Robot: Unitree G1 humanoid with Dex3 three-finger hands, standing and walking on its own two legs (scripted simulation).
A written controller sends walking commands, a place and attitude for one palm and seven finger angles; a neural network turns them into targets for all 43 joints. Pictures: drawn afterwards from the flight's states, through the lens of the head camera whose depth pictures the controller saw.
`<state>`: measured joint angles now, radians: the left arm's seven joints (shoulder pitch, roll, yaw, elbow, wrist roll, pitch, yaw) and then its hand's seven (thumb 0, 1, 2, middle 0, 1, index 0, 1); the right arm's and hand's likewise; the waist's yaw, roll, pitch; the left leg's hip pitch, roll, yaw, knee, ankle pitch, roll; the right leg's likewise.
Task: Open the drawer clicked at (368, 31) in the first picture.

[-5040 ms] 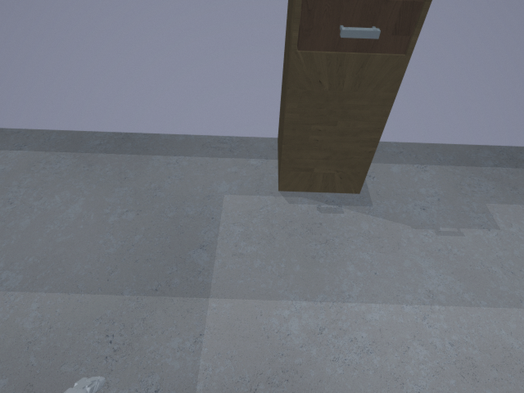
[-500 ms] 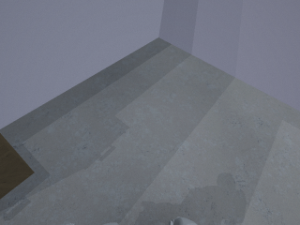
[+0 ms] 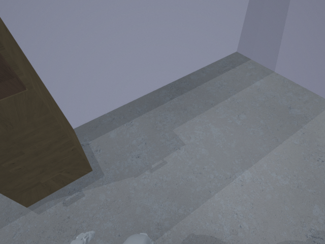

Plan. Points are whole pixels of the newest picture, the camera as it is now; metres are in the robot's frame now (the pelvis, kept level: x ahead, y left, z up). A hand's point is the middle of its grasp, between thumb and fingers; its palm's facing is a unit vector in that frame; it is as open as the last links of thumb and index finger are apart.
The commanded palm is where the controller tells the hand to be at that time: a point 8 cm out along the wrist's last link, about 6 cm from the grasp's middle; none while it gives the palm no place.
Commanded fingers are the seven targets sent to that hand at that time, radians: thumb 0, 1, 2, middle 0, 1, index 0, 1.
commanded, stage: turn to face it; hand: left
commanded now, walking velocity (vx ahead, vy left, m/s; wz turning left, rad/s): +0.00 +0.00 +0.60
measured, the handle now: out of the picture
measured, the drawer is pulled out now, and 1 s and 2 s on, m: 0.00 0.00 0.00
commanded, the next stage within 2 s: take the last steps up to it in 0.90 s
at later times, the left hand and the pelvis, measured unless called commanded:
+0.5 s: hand out of the picture -0.05 +0.26 -0.18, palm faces +0.35 -0.90 -0.26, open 7.4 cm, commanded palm none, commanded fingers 0.00 0.90 0.90 -0.20 -0.30 -0.20 -0.30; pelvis -0.02 +0.04 +0.00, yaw +18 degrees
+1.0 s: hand out of the picture -0.01 +0.19 -0.14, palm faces +0.48 -0.83 -0.28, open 7.4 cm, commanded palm none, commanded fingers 0.00 0.90 0.90 -0.20 -0.30 -0.20 -0.30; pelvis +0.00 -0.02 +0.00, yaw +29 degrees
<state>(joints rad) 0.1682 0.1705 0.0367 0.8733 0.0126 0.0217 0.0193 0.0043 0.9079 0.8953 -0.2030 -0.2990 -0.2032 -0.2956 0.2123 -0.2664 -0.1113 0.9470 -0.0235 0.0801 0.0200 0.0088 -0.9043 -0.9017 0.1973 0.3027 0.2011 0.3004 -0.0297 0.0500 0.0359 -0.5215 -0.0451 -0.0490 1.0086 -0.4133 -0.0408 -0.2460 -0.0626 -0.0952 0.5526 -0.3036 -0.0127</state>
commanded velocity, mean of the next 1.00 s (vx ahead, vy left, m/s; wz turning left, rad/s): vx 0.01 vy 0.00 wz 0.43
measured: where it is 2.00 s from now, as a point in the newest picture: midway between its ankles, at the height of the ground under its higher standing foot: outside the picture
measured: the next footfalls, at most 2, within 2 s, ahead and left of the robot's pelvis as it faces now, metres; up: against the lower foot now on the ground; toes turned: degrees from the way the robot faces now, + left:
left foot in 0.36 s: -0.01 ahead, +0.14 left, +0.00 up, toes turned +21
right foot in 0.84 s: +0.07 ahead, -0.08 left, +0.00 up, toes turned +22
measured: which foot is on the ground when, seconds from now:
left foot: up 0.00-0.34, down 0.36-0.84, up 0.86-1.00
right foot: down 0.00-0.36, up 0.38-0.82, down 0.84-1.00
